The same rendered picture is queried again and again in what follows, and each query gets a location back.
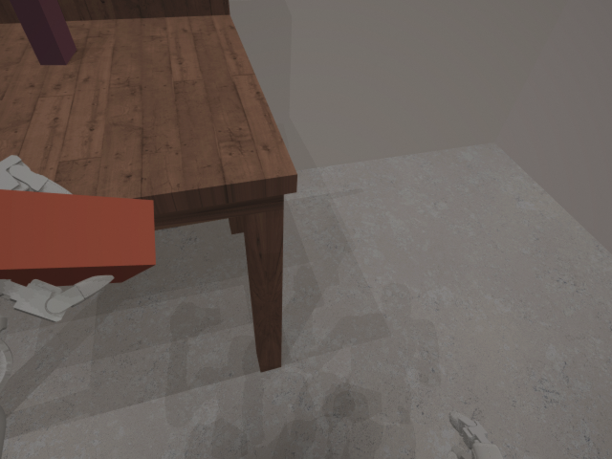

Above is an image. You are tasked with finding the left robot hand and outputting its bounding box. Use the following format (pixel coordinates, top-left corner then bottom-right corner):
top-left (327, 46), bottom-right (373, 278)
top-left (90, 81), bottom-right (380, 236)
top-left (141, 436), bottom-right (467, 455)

top-left (0, 155), bottom-right (115, 322)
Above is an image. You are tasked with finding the table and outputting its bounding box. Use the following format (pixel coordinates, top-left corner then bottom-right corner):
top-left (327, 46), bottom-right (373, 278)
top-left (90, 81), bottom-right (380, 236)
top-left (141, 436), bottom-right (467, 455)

top-left (0, 0), bottom-right (297, 372)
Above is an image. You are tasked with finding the sponge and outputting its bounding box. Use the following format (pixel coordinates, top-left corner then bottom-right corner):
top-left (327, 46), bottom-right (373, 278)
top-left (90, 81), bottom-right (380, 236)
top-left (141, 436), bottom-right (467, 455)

top-left (0, 189), bottom-right (156, 287)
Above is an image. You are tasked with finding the right robot hand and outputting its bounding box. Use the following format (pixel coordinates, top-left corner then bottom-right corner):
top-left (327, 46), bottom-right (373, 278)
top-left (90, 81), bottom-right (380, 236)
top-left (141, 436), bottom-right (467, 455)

top-left (447, 411), bottom-right (504, 459)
